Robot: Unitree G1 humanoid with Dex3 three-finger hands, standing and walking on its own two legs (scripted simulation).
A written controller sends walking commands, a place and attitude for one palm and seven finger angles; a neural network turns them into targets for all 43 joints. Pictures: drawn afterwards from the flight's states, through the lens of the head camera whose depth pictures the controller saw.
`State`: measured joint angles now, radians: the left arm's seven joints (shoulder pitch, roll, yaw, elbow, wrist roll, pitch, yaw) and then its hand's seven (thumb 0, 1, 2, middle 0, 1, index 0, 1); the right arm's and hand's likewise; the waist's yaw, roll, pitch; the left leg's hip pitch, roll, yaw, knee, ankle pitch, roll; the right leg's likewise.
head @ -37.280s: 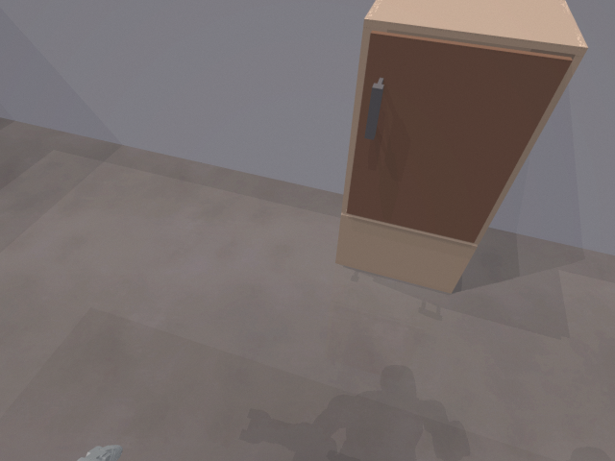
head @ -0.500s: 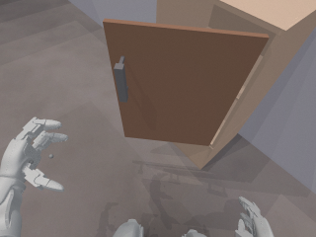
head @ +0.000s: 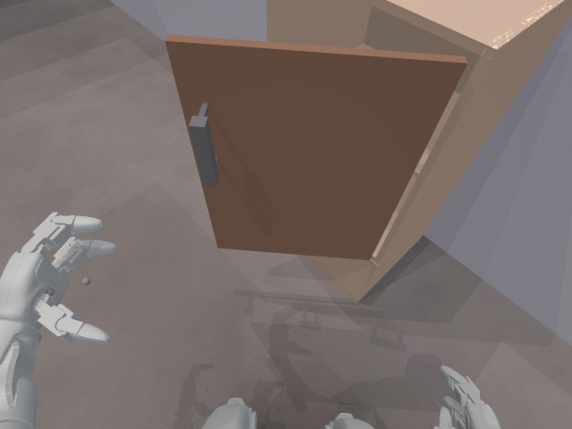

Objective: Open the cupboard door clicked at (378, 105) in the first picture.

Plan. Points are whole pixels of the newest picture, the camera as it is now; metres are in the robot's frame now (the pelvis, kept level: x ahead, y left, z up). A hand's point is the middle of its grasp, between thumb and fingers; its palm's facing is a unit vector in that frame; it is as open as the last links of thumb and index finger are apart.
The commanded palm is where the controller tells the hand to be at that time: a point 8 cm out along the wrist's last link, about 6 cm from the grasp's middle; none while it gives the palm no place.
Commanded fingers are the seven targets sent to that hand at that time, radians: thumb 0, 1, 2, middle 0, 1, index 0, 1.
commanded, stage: raise the hand with hooked fingers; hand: left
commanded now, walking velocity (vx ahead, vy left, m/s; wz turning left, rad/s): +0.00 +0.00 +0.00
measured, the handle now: (208, 145) +0.56 +0.17 +0.03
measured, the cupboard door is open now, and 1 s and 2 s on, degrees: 43 43 43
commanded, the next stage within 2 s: move the hooked fingers beside the handle in 0.06 s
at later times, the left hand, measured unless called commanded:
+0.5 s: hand (109, 250) +0.33 +0.26 +0.05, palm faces -0.04 -1.00 -0.03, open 14.0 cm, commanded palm +0.31 +0.31 +0.05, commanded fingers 0.00 -0.50 0.30 -0.30 -1.20 -0.30 -1.20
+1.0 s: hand (135, 212) +0.40 +0.24 +0.05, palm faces -0.04 -1.00 -0.02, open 14.0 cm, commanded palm +0.38 +0.29 +0.05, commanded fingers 0.00 -0.50 0.30 -0.30 -1.20 -0.30 -1.20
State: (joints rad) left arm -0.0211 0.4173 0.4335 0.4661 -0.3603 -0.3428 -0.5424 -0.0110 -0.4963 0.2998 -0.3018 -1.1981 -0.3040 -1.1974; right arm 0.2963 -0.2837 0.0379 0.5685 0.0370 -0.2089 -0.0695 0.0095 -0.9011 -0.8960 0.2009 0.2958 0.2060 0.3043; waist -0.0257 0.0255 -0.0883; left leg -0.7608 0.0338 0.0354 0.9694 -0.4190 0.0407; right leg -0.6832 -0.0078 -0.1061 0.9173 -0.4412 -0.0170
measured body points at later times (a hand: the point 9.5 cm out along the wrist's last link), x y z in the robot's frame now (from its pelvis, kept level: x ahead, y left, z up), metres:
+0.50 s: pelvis +0.00 +0.00 +0.00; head +0.08 +0.01 +0.44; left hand +0.33 +0.31 +0.06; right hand +0.14 -0.26 -0.09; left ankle +0.03 +0.09 -0.68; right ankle +0.01 -0.11 -0.68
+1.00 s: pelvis +0.00 +0.00 -0.01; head +0.09 +0.01 +0.43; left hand +0.39 +0.30 +0.05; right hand +0.09 -0.27 -0.11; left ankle +0.03 +0.09 -0.68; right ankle +0.01 -0.11 -0.68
